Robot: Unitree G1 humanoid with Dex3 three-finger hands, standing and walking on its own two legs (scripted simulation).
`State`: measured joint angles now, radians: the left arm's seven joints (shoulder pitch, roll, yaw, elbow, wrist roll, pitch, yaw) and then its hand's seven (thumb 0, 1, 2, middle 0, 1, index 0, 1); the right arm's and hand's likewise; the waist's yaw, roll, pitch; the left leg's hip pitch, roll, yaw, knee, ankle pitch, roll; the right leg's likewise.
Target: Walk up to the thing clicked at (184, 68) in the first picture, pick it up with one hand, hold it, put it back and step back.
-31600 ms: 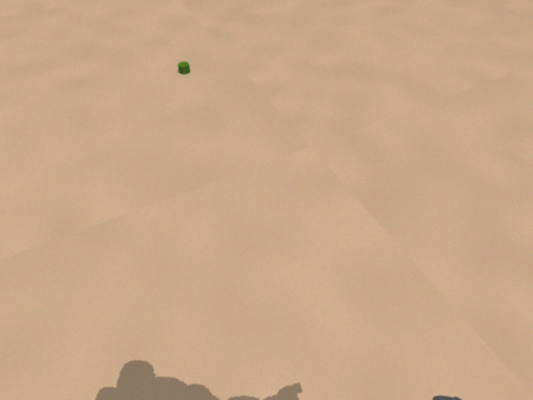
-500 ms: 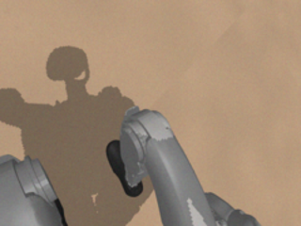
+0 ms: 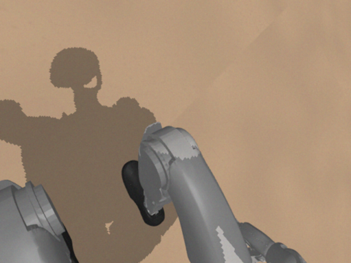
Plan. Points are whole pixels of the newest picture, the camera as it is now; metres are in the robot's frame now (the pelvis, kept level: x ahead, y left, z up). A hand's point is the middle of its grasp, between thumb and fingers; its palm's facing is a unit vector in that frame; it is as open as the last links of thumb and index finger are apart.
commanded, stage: withdraw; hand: left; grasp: from above
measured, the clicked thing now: out of the picture +0.46 +0.31 -0.28
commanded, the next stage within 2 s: home in 0.88 s
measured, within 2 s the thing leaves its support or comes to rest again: neither
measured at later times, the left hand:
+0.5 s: hand out of the picture +0.45 +0.34 -0.12, palm faces -0.36 -0.08 -0.93, open 14.1 cm
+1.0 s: hand out of the picture +0.43 +0.31 -0.15, palm faces -0.46 -0.10 -0.88, open 14.0 cm
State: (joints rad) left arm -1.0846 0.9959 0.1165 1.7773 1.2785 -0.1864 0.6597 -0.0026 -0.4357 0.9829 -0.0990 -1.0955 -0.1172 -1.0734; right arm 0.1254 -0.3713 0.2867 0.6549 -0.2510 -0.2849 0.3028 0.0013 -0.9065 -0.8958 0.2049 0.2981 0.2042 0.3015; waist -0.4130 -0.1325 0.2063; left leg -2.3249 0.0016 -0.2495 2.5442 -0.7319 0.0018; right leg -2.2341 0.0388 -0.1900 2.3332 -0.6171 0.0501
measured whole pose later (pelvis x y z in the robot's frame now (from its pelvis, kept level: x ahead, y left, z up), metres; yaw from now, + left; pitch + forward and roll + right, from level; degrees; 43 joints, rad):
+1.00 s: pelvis -0.01 -0.01 +0.02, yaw +7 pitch +33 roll -8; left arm -1.05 0.76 0.05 1.56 1.29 -0.22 0.42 0.00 -0.52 1.02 -0.09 -1.02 -0.09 -1.03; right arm 0.19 -0.32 0.12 0.69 -0.15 -0.07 0.11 0.00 -0.91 -0.89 0.20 0.30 0.20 0.30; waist -0.31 -0.01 -0.01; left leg -2.32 -0.02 -0.13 2.39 -0.66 -0.01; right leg -2.27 0.00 -0.09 2.29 -0.61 0.02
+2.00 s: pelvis +0.03 +0.00 +0.31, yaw +13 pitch +23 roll -4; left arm 0.08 0.28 0.03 0.24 0.03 0.32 0.09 0.01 0.90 0.91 -0.21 -0.30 -0.21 -0.30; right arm 0.13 -0.21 0.05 0.55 0.05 -0.10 -0.09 0.01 -0.91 -0.89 0.21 0.30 0.21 0.30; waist -0.06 0.03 -0.18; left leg -1.28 0.00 -0.07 1.47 -0.58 0.00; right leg -1.25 -0.01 -0.06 1.40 -0.55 0.01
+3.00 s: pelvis +0.08 +0.01 +0.41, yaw +15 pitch +9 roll -2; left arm 0.50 0.22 0.03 -0.11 -0.05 0.45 0.02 0.01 0.90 0.90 -0.20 -0.30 -0.20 -0.30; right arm 0.30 -0.22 0.03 0.55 0.01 -0.24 -0.19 0.01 -0.90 -0.89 0.21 0.30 0.21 0.30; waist -0.03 0.05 -0.15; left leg -0.67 0.01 -0.06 1.00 -0.49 0.00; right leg -0.64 0.00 -0.05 0.93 -0.45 0.01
